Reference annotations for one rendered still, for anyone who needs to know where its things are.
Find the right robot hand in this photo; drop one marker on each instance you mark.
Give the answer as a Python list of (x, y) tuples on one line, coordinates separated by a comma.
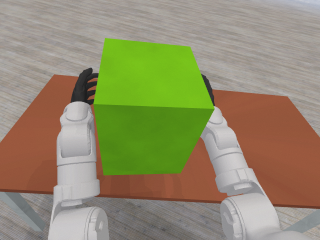
[(209, 88)]

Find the left robot hand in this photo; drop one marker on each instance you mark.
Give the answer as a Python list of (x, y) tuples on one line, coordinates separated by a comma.
[(80, 92)]

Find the carton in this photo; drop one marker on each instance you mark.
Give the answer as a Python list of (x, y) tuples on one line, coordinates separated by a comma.
[(151, 106)]

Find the left robot forearm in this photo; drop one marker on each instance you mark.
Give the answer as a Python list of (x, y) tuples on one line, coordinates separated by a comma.
[(76, 155)]

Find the right robot forearm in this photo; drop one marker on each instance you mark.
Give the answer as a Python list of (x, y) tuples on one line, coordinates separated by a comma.
[(233, 176)]

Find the robot left upper arm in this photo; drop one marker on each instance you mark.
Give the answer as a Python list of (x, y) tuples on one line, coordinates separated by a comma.
[(88, 223)]

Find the robot right upper arm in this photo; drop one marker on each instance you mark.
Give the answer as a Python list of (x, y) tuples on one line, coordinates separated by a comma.
[(252, 217)]

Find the table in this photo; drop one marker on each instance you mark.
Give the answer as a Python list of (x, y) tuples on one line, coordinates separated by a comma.
[(276, 140)]

